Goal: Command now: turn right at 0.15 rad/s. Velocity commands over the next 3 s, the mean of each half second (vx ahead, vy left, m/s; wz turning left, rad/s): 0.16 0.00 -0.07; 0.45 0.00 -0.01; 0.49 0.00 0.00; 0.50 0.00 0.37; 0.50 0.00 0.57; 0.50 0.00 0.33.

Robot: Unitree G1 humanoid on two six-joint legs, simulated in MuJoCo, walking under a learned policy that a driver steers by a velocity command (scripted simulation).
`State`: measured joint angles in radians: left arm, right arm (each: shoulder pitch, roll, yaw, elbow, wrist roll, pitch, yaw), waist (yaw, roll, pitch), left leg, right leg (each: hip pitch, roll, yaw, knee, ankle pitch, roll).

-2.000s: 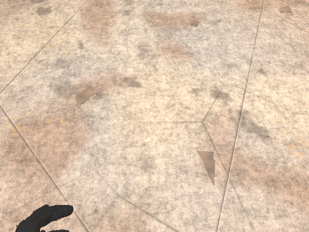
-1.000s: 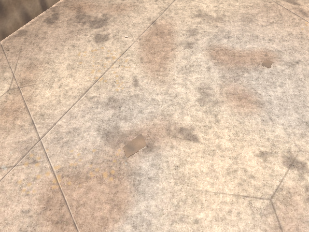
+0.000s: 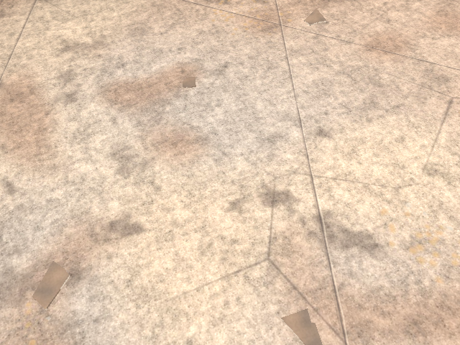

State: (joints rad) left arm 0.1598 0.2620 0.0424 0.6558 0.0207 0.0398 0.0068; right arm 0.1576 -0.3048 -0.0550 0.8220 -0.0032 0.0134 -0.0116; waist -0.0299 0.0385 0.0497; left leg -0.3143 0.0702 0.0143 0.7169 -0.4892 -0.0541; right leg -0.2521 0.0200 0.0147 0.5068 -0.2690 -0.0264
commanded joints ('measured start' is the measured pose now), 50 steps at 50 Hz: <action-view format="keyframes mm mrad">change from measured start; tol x32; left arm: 1 -24 152 35 -46 7 -46 -2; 50 259 192 54 195 -40 -107 7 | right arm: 1 -23 -116 -32 -49 6 0 -15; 50 -214 -70 0 -161 21 -116 71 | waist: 1 29 -207 -102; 16 -24 217 86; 28 123 53 -78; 30 158 -372 -188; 50 49 -119 14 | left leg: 1 -135 8 -53 191 -67 -25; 11 190 -56 34 -248 261 16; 17 147 292 -548 -593 -281 314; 27 10 125 -148 -428 202 195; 32 -537 12 -109 507 58 111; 50 -241 -43 0 -212 483 121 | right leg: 1 132 -266 259 -183 398 -197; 8 103 -212 189 -142 438 -182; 13 -135 -75 143 -127 -407 -72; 20 -489 -78 26 374 -219 -30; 28 299 -3 -74 -15 67 -23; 31 434 -423 721 -338 -418 -265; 50 365 -277 48 -276 585 -128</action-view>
